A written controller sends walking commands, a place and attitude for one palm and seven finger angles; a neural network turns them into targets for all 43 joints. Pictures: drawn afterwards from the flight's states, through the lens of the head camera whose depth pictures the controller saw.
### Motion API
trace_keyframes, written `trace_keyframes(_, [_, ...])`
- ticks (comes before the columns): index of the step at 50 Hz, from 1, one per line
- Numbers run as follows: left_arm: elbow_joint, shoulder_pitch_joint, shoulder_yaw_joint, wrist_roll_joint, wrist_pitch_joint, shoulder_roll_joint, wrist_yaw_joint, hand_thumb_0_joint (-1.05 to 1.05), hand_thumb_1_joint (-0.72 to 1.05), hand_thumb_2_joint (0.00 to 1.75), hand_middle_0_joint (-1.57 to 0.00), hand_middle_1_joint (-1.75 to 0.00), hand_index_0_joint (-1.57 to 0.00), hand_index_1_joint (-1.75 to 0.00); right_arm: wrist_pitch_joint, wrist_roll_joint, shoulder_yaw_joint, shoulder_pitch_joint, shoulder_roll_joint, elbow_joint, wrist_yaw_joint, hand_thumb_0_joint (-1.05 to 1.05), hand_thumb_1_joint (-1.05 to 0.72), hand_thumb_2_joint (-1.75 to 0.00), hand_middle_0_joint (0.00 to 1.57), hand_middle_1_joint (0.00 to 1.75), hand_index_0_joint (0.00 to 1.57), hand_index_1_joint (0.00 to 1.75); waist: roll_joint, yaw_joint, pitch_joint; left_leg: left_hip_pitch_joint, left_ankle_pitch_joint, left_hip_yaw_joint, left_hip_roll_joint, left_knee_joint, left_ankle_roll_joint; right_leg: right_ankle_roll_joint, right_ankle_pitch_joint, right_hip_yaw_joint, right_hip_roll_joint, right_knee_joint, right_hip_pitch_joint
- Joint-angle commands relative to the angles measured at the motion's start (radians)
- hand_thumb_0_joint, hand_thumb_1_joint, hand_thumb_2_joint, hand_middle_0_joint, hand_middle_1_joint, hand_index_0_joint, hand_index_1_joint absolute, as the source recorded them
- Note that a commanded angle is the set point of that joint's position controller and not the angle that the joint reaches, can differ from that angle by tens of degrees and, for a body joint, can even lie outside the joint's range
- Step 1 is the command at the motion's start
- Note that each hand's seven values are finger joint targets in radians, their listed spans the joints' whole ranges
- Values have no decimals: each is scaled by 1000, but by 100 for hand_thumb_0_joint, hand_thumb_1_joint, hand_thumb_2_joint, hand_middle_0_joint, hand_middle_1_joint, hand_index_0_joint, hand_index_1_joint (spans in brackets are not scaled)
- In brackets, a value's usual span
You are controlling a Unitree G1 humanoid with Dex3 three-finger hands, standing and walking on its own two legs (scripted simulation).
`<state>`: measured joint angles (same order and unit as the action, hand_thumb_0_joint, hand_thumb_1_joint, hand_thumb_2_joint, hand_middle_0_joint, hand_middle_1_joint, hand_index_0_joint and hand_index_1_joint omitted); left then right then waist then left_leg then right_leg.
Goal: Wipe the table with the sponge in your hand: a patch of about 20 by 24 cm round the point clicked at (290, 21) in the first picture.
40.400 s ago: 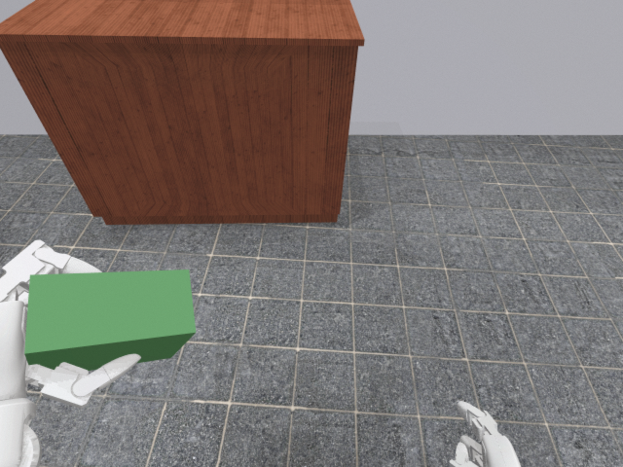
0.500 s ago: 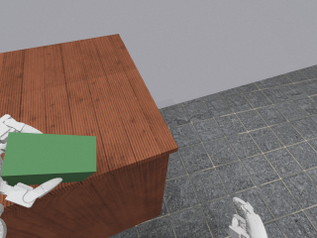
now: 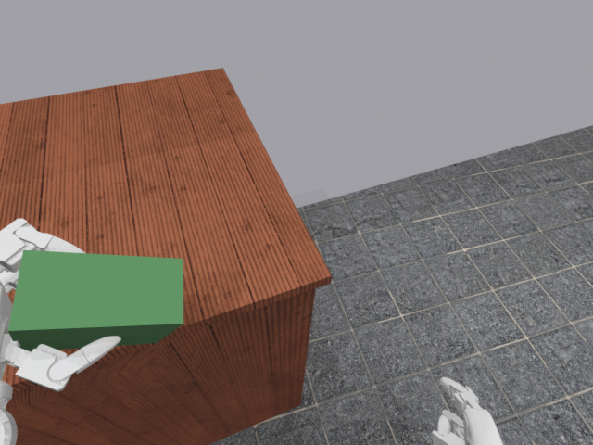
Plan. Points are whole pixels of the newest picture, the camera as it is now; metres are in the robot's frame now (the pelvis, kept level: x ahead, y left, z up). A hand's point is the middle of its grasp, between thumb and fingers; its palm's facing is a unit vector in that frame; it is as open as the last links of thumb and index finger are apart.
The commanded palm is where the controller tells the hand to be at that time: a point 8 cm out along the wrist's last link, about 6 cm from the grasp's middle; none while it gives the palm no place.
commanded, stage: shuffle to correct the standing spot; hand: left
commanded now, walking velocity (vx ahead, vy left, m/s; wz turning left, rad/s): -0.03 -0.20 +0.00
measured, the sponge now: (126, 304) +0.23 +0.19 +0.14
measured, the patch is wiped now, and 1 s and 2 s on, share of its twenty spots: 0.00 0.00 0.00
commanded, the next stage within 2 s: come to a stop and stand still in 0.20 s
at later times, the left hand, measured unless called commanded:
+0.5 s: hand (39, 270) +0.24 +0.27 +0.17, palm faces +0.40 -0.81 -0.43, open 10.5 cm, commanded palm +0.16 +0.27 +0.18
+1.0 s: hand out of the picture +0.22 +0.33 +0.16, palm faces +0.37 -0.88 -0.30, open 10.5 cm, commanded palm +0.16 +0.36 +0.18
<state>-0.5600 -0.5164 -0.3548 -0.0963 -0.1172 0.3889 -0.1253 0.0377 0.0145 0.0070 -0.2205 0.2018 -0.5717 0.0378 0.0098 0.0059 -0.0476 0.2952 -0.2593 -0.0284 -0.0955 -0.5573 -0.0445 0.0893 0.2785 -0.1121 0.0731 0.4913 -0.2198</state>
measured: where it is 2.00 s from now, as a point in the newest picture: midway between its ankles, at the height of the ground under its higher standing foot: outside the picture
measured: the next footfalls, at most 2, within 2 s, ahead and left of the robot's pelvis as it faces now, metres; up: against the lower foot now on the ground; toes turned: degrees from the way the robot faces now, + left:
none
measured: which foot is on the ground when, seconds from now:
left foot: down 0.00-1.00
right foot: down 0.00-1.00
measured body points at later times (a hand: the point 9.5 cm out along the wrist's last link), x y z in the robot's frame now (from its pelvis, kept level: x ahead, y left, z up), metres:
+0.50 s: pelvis -0.01 +0.00 +0.00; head +0.03 +0.01 +0.45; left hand +0.22 +0.31 +0.19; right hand +0.16 -0.25 -0.08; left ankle +0.02 +0.15 -0.73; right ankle -0.01 -0.06 -0.73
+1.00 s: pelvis -0.01 +0.08 +0.01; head +0.01 +0.12 +0.46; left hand +0.20 +0.37 +0.18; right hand +0.17 -0.12 -0.06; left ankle +0.02 +0.15 -0.73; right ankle -0.01 -0.06 -0.73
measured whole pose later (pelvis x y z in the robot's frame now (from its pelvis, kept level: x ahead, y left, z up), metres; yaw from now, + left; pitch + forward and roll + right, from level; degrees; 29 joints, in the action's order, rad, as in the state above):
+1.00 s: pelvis -0.01 +0.08 +0.01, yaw -2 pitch -1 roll -2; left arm -0.46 -0.38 -0.33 -0.03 -0.19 0.34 -0.11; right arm 0.14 -0.01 -0.05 -0.20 0.16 -0.58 0.01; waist -0.05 -0.03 -0.04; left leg 0.24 -0.23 -0.12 0.00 -0.48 0.07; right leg -0.03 0.21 -0.04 -0.03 0.41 -0.17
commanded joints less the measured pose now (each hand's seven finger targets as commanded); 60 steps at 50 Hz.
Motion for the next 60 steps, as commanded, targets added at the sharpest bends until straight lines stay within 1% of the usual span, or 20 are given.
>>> trace_keyframes(1, [-196, 65, -128, 1, -65, 177, -21, 0, 10, 130, -120, -160, -120, -160, 50, 0, 42, 98, 109, 159, 16, 0, -90, -90, 20, 30, 20, 30, 92, 6, 107, -57, 174, 132, -113, 115, 96, -49, -177, 142, -142, -91, 33])
trace_keyframes(6, [-188, 44, -121, -2, -60, 168, -15, 0, 10, 130, -120, -160, -120, -160, 47, 5, 47, 88, 111, 165, 10, 0, -90, -90, 20, 30, 20, 30, 77, 5, 130, -60, 182, 108, -97, 83, 84, -38, -213, 152, -151, -101, 58])
trace_keyframes(10, [-205, 46, -120, -8, -55, 173, -19, 0, 10, 130, -120, -160, -120, -160, 44, 11, 53, 80, 110, 166, 7, 0, -90, -90, 20, 30, 20, 30, 27, 12, 153, -72, 140, 80, -53, 22, 71, -7, -235, 202, -202, -118, 50])
trace_keyframes(16, [-182, 46, -125, -9, -58, 174, -26, 0, 10, 130, -120, -160, -120, -160, 40, 7, 43, 91, 102, 161, 8, 0, -90, -90, 20, 30, 20, 30, 1, 10, 111, -74, 91, 63, -34, 6, 73, -4, -171, 228, -225, -152, -5])
trace_keyframes(17, [-244, 981, -646, 130, -147, 871, 23, 0, 10, 130, -120, -160, -120, -160, 145, -32, 99, -99, 135, 47, 27, 0, -90, -90, 20, 30, 20, 30, -267, -40, -36, 40, 103, -172, 44, -23, 31, -185, -536, 186, -122, -244, -55])
trace_keyframes(18, [216, 533, -322, 65, -115, 382, 75, 0, 10, 130, -120, -160, -120, -160, 150, -27, 84, 17, 95, 85, 31, 0, -90, -90, 20, 30, 20, 30, -213, -50, 125, 30, 123, -70, 112, -4, 60, -88, -654, 243, -201, -110, 65])
trace_keyframes(19, [292, 307, -222, 44, -114, 262, 95, 0, 10, 130, -120, -160, -120, -160, 163, 1, 88, 5, 135, 137, 19, 0, -90, -90, 20, 30, 20, 30, -93, -81, 119, -3, 132, -82, 69, -25, 52, -133, -766, 309, -221, -97, 80])
trace_keyframes(20, [234, 228, -85, 25, -124, 118, 97, 0, 10, 130, -120, -160, -120, -160, 157, 10, 77, 14, 128, 141, 4, 0, -90, -90, 20, 30, 20, 30, 62, -58, 186, -37, 179, -80, 55, 32, 67, -137, -785, 254, -228, -12, 149])
trace_keyframes(22, [-9, 224, -86, 24, -155, 145, 80, 0, 10, 130, -120, -160, -120, -160, 150, 10, 72, 41, 142, 165, -27, 0, -90, -90, 20, 30, 20, 30, 56, -62, 229, -95, 288, -48, 16, 51, 92, -200, -665, 193, -180, 16, 138])
trace_keyframes(24, [-94, 162, -88, 31, -157, 145, 58, 0, 10, 130, -120, -160, -120, -160, 158, 10, 63, 76, 127, 178, -40, 0, -90, -90, 20, 30, 20, 30, -23, -67, 227, -82, 270, -34, 10, 32, 95, -205, -514, 181, -167, -22, 127])
trace_keyframes(25, [-111, 121, -87, 27, -153, 141, 35, 0, 10, 130, -120, -160, -120, -160, 156, 18, 54, 92, 118, 169, -41, 0, -90, -90, 20, 30, 20, 30, -14, -56, 230, -96, 232, -22, 16, 39, 89, -171, -435, 186, -173, -43, 108])
trace_keyframes(27, [-138, 101, -148, 29, -158, 184, 12, 0, 10, 130, -120, -160, -120, -160, 155, 4, 52, 97, 119, 173, -30, 0, -90, -90, 20, 30, 20, 30, -72, -51, 193, -61, 98, -14, 44, 20, 77, -143, -260, 232, -186, -132, 63])
trace_keyframes(29, [-101, 84, -161, 24, -159, 173, -1, 0, 10, 130, -120, -160, -120, -160, 153, -1, 49, 89, 117, 164, -16, 0, -90, -90, 20, 30, 20, 30, -110, -37, 156, -53, 45, 3, 68, 12, 67, -96, -122, 277, -213, -194, 15])
trace_keyframes(30, [-116, 94, -178, 22, -159, 193, -9, 0, 10, 130, -120, -160, -120, -160, 147, -2, 47, 93, 122, 150, -8, 0, -90, -90, 20, 30, 20, 30, -70, -30, 157, -88, 51, 16, 59, 43, 64, -66, -72, 266, -214, -192, -13])
trace_keyframes(32, [-87, 107, -159, 20, -156, 167, -6, 0, 10, 130, -120, -160, -120, -160, 144, -9, 41, 99, 119, 157, 6, 0, -90, -90, 20, 30, 20, 30, -32, -21, 109, -117, 34, 23, 44, 93, 70, -62, 37, 235, -176, -206, -75])
trace_keyframes(36, [-55, 194, -119, 36, -156, 140, -2, 0, 10, 130, -120, -160, -120, -160, 145, -11, 30, 99, 126, 145, 15, 0, -90, -90, 20, 30, 20, 30, 65, -19, 67, -69, -29, 70, -14, 226, 85, -77, 5, 162, -107, -155, -14])
trace_keyframes(40, [-76, 249, -65, 55, -147, 104, 4, 0, 10, 130, -120, -160, -120, -160, 157, -9, 22, 106, 122, 147, 5, 0, -90, -90, 20, 30, 20, 30, 107, -24, 99, -44, -36, 78, -31, 267, 88, -80, -68, 128, -99, -104, 74])
trace_keyframes(42, [-81, 239, -60, 61, -141, 100, 4, 0, 10, 130, -120, -160, -120, -160, 159, -11, 23, 97, 123, 148, -2, 0, -90, -90, 20, 30, 20, 30, 72, -27, 108, -36, -23, 86, -34, 266, 88, -81, -92, 120, -97, -101, 95])
trace_keyframes(55, [-134, 190, -102, 59, -141, 125, 2, 0, 10, 130, -120, -160, -120, -160, 140, -10, 22, 100, 112, 145, -14, 0, -90, -90, 20, 30, 20, 30, 105, -26, 156, -135, 270, 68, -24, 220, 27, -81, -189, 80, -87, -78, 96])
trace_keyframes(60, [-151, 211, -88, 62, -141, 119, -2, 0, 10, 130, -120, -160, -120, -160, 137, -8, 26, 103, 117, 144, -12, 0, -90, -90, 20, 30, 20, 30, 116, -26, 136, -120, 197, 83, -36, 248, 21, -82, -135, 78, -86, -66, 87])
